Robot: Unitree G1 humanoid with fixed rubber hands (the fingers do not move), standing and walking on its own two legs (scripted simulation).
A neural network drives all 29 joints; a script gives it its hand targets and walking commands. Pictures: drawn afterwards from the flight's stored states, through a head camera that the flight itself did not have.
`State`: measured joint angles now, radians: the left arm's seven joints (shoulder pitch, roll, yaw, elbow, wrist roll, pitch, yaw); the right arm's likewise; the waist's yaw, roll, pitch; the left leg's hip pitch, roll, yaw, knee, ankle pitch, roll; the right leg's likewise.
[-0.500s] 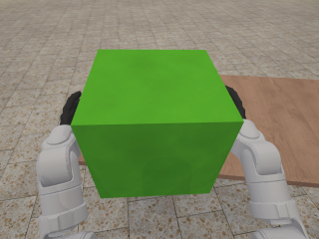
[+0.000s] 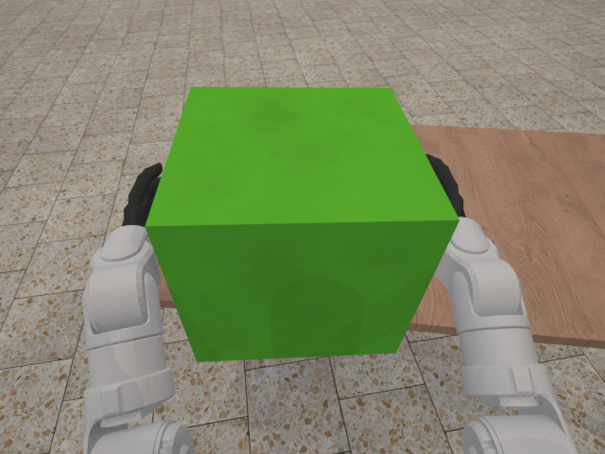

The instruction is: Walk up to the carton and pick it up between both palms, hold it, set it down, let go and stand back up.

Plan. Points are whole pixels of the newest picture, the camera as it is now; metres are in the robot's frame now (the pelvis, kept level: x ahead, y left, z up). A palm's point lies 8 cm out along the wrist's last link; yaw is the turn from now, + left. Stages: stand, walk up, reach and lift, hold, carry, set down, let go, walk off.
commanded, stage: set down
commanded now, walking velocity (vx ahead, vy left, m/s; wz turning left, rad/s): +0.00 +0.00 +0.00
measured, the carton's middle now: (295, 222) +0.41 -0.01 +0.12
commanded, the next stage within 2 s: none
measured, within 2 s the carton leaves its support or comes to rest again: neither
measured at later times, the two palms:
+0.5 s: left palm (156, 227) +0.39 +0.16 +0.14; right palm (438, 217) +0.38 -0.20 +0.13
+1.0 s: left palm (170, 230) +0.42 +0.16 +0.10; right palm (427, 218) +0.41 -0.20 +0.10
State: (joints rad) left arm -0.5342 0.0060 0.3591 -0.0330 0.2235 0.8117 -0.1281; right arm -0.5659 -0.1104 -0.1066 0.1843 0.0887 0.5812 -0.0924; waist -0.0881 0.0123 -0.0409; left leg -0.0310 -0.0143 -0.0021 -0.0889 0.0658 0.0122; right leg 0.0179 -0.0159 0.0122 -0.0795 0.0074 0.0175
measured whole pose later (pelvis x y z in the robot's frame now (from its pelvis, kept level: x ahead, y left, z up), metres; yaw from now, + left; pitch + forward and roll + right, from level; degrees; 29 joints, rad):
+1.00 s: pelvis +0.02 -0.01 +0.00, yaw +2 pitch +11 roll +0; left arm -0.64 0.02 0.40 0.49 0.21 0.38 -0.08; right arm -0.64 -0.03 -0.31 0.52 -0.16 0.26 0.02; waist -0.08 0.03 -0.13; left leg -0.16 -0.01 -0.03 -0.09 0.07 0.00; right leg -0.10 -0.01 -0.03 -0.09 0.00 0.01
